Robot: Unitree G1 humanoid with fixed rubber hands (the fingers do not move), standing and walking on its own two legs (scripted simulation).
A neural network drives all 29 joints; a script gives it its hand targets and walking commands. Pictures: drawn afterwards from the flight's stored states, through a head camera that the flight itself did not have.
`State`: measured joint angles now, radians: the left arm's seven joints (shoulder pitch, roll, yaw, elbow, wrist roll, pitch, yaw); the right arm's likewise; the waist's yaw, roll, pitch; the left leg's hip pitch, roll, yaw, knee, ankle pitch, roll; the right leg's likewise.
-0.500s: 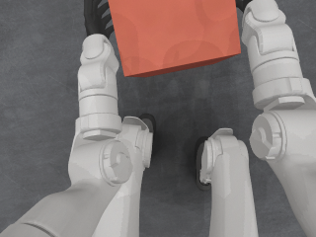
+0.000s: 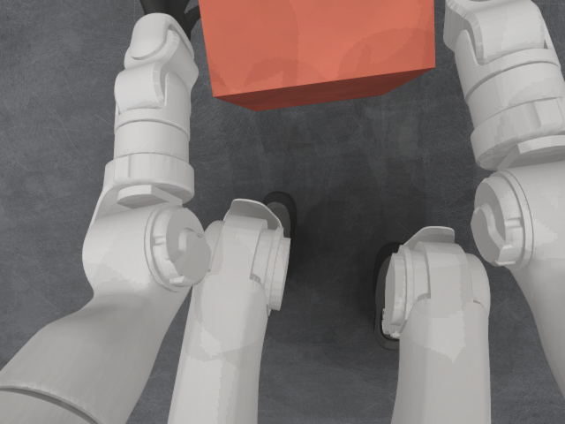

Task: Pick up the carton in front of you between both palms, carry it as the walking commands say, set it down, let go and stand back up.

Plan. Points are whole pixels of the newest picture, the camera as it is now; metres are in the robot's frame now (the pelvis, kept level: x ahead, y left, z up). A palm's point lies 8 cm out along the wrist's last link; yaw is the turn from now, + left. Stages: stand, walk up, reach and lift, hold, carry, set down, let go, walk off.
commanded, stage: set down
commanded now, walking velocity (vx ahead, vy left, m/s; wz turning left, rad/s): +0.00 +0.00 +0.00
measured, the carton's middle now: (311, 12) +0.54 +0.08 -0.24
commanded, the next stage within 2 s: none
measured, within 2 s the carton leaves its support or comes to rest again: rests again in 0.88 s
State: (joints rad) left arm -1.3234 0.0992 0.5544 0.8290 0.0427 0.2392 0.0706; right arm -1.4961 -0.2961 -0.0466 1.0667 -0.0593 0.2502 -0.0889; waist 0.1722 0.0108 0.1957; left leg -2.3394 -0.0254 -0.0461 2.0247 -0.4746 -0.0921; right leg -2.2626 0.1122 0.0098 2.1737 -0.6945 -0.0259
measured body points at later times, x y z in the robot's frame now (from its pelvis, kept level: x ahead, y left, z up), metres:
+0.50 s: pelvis -0.01 +0.00 -0.01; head +0.36 -0.02 +0.24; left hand +0.52 +0.23 -0.17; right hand +0.57 -0.07 -0.20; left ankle +0.13 +0.14 -0.36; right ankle +0.06 -0.10 -0.36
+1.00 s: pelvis -0.01 +0.01 -0.01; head +0.37 -0.02 +0.22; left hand +0.49 +0.25 -0.20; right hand +0.57 -0.10 -0.22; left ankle +0.13 +0.14 -0.36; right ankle +0.06 -0.10 -0.36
